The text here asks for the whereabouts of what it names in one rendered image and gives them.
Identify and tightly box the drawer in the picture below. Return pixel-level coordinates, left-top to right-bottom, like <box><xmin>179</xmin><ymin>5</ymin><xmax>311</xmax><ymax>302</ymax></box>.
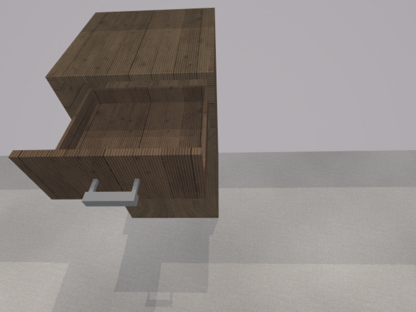
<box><xmin>8</xmin><ymin>85</ymin><xmax>209</xmax><ymax>200</ymax></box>

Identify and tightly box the cabinet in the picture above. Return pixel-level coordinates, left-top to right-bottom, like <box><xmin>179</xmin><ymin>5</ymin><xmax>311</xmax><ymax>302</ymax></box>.
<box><xmin>45</xmin><ymin>8</ymin><xmax>218</xmax><ymax>218</ymax></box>

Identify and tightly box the handle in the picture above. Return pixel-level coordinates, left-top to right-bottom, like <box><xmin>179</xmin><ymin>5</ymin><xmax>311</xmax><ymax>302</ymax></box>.
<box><xmin>82</xmin><ymin>179</ymin><xmax>140</xmax><ymax>207</ymax></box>

